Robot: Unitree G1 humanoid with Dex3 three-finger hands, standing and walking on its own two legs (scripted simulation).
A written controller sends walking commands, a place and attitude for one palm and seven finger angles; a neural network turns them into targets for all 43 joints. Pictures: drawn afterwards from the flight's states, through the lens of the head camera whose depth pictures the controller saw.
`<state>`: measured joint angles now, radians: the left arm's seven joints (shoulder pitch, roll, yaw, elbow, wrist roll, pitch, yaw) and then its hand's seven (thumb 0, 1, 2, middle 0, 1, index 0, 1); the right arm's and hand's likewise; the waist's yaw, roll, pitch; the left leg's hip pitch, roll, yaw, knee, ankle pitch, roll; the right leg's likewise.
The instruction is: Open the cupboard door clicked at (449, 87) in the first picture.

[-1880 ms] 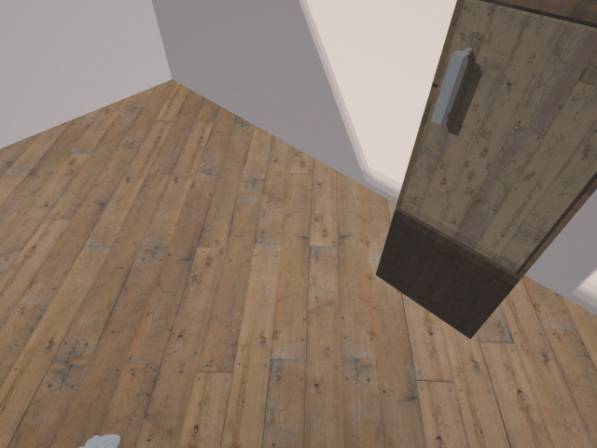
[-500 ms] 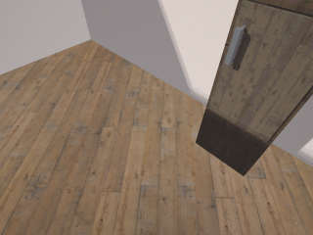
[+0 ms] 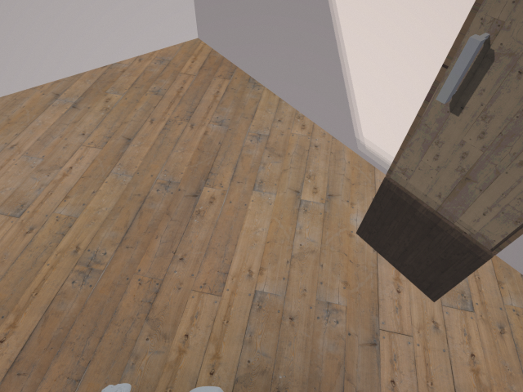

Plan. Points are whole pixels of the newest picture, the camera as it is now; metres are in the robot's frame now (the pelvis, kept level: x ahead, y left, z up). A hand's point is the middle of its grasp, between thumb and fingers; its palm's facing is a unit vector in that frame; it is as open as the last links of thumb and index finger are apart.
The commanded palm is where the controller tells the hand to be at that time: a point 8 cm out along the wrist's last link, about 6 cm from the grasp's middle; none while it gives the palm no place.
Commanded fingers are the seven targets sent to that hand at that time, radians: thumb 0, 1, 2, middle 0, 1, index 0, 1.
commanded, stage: turn to face it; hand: left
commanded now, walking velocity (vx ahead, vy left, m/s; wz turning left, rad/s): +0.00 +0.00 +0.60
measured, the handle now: (463, 68) +0.79 -0.44 +0.10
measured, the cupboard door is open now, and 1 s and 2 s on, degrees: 0 0 0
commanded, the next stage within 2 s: take the last steps up to it in 1.62 s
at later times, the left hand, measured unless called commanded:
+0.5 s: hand out of the picture +0.02 +0.19 -0.17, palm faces -0.07 -0.98 -0.21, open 7.4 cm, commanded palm none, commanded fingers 0.00 0.90 0.90 -0.20 -0.30 -0.20 -0.30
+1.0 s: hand (141, 382) +0.16 +0.21 -0.16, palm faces -0.33 -0.91 -0.23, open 7.4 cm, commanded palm none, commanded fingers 0.00 0.90 0.90 -0.20 -0.30 -0.20 -0.30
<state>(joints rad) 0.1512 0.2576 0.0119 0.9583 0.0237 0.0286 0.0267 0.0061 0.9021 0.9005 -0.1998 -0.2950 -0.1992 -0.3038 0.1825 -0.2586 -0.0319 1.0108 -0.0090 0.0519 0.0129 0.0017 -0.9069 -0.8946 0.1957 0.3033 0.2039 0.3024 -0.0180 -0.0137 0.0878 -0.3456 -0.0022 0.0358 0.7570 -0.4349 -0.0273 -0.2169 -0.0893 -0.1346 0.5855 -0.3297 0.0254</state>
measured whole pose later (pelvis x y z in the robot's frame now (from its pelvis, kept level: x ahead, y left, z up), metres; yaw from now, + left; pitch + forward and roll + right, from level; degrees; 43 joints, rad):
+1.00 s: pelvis -0.01 +0.04 +0.01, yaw -24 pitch +1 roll -1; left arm 0.17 0.29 0.10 0.92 0.03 0.08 -0.01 0.01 0.91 0.90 -0.20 -0.29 -0.20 -0.30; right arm 0.18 -0.19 -0.03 0.90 -0.02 0.00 -0.03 0.00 -0.91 -0.89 0.20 0.30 0.20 0.30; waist 0.01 -0.05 0.06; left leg -0.25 0.06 0.12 0.54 -0.30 0.02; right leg -0.48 0.05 0.06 1.06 -0.44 0.04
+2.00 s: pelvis +0.03 +0.03 +0.02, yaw -46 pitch +1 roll -2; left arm 0.23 0.20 0.05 1.04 0.03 0.04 -0.02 0.01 0.91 0.90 -0.19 -0.29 -0.19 -0.30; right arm 0.34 -0.15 -0.03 1.05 -0.03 -0.04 -0.02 0.00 -0.92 -0.89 0.20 0.30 0.21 0.30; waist -0.03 -0.01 0.01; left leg -0.15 0.04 0.17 0.38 -0.25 0.06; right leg -0.36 -0.06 -0.06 0.83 -0.41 0.02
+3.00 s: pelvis +0.28 -0.15 +0.00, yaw -45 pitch -1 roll +2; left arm 0.17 0.15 0.03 1.02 0.02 -0.02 0.03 0.00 0.92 0.90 -0.19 -0.29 -0.19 -0.30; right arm 0.29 -0.14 -0.03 1.11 -0.01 0.00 -0.02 0.00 -0.92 -0.89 0.20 0.30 0.20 0.30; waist -0.03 0.02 0.04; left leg -0.18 0.03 0.19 0.57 -0.37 0.01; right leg -0.35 -0.05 -0.09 0.60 -0.23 -0.03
